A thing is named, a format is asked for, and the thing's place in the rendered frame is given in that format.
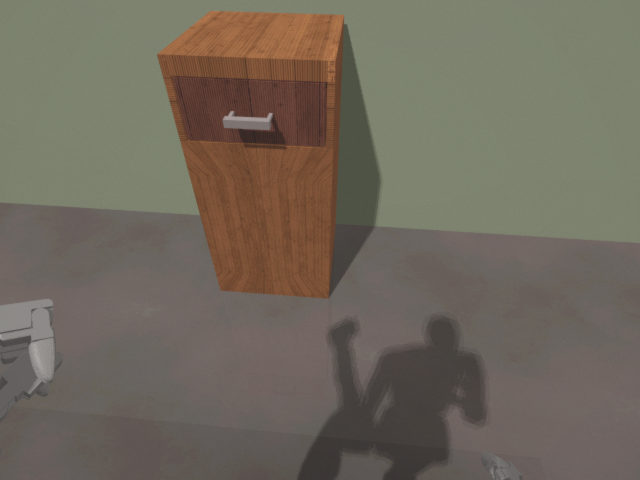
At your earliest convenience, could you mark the left robot hand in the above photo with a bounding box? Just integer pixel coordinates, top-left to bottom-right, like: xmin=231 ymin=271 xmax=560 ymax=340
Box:
xmin=0 ymin=299 xmax=63 ymax=422

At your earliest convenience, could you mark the handle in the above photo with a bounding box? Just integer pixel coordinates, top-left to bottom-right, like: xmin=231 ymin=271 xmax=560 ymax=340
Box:
xmin=223 ymin=111 xmax=273 ymax=130

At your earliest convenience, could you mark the drawer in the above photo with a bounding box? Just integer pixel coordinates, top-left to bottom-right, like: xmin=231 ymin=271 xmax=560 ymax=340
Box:
xmin=172 ymin=76 xmax=327 ymax=147

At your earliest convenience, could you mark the cabinet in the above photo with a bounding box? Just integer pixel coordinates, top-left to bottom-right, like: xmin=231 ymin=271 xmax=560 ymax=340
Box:
xmin=157 ymin=11 xmax=344 ymax=299

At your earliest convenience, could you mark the right robot hand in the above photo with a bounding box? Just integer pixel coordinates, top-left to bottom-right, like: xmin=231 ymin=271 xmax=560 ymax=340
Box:
xmin=481 ymin=451 xmax=522 ymax=480

